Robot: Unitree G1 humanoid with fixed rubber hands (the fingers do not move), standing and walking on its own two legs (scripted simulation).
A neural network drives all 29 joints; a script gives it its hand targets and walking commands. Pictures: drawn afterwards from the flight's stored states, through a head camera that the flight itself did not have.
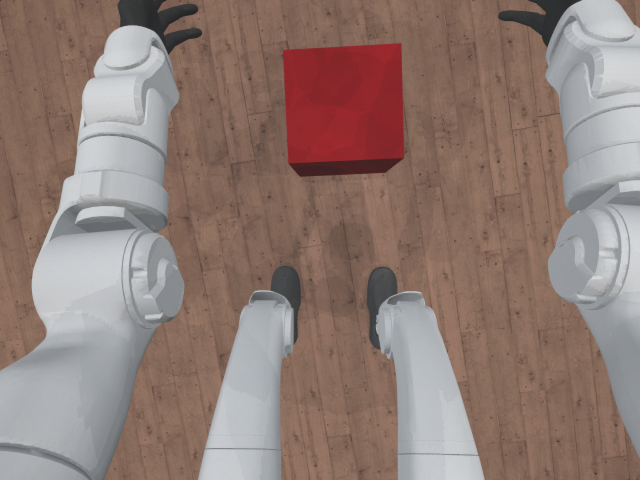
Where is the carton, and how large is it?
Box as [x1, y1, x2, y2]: [283, 43, 403, 176]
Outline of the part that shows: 400,43 283,50 288,163 300,176 384,172 403,158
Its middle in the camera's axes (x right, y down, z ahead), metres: +0.05 -0.26 +0.81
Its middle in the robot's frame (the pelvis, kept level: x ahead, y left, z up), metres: +0.56 -0.01 -0.53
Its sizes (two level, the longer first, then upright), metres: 0.210 0.200 0.250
